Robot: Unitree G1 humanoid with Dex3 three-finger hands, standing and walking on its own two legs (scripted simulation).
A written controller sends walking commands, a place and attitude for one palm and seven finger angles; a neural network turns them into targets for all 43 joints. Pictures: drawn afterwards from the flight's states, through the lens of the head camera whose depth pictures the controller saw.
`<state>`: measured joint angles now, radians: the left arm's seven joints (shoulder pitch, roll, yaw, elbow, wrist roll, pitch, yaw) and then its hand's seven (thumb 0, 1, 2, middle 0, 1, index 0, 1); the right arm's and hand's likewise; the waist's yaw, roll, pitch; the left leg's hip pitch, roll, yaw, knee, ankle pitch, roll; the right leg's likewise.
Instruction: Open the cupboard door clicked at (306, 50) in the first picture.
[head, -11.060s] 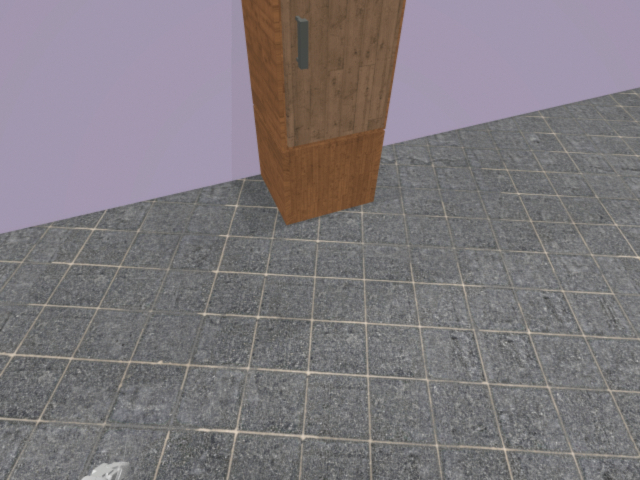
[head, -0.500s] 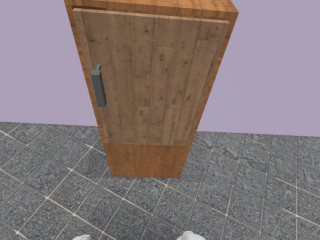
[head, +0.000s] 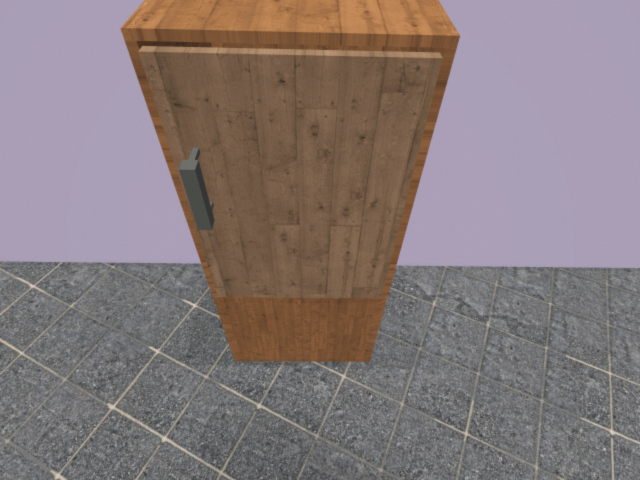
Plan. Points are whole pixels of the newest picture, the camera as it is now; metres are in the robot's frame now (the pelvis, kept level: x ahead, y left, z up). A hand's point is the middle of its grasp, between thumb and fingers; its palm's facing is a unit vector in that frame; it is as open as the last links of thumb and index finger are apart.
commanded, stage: look again from close up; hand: left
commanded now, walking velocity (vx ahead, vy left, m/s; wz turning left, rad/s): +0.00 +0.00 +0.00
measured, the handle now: (200, 189) +0.54 +0.25 +0.03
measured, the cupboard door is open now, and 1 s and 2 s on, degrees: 0 0 0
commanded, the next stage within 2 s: raise the hand with hooked fingers in 0.48 s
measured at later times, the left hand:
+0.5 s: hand out of the picture +0.01 +0.20 -0.17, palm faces +0.03 -0.98 -0.19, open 7.4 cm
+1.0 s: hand (173, 471) +0.14 +0.19 -0.06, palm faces +0.07 -1.00 +0.01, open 8.6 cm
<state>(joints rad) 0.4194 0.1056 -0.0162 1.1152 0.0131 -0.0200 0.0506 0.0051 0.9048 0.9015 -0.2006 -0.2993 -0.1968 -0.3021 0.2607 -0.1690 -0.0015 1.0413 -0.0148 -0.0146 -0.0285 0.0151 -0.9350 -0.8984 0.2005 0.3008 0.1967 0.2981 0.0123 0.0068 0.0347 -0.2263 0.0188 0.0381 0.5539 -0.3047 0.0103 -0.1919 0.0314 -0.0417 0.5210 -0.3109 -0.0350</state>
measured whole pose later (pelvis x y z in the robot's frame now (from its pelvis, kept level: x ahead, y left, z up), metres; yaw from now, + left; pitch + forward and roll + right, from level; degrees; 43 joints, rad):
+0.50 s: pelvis -0.01 +0.03 +0.01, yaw +0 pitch -1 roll +0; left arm 0.29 0.18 -0.01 1.05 0.01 0.00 0.04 0.00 0.91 0.90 -0.20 -0.30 -0.19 -0.30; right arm 0.30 -0.14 0.03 1.10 -0.02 -0.02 -0.02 0.01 -0.92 -0.90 0.20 0.30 0.20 0.30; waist 0.00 -0.03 0.01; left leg -0.19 -0.03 0.05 0.47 -0.25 0.05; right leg -0.17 -0.01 -0.03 0.46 -0.26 0.01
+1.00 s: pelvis -0.04 +0.00 -0.07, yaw +1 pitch +11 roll +1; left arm 0.45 0.19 0.15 0.14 -0.24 -0.46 -0.27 0.00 0.61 0.78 -0.22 -0.49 -0.22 -0.49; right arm 0.16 -0.26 -0.05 0.50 0.01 -0.23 0.00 0.02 -0.91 -0.90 0.20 0.30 0.20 0.30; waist 0.01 -0.06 -0.13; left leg -0.77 0.00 0.04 1.05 -0.47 0.02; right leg -0.76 0.01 -0.07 1.07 -0.49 -0.07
